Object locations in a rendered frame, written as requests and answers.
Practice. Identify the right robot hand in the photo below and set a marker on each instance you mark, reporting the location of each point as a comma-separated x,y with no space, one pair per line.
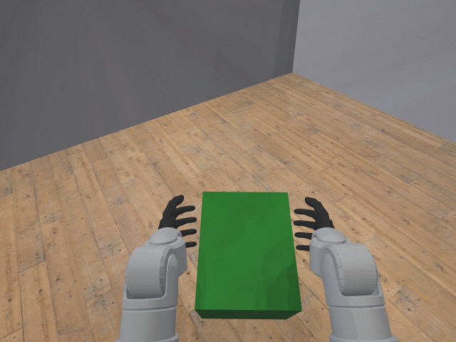
320,215

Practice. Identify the robot left forearm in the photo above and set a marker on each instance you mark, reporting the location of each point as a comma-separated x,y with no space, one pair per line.
150,289

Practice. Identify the carton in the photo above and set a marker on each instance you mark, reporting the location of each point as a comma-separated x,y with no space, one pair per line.
246,262

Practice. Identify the robot right forearm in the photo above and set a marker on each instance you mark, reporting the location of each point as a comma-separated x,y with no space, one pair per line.
352,288

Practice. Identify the left robot hand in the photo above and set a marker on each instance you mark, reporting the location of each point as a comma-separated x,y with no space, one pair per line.
170,214

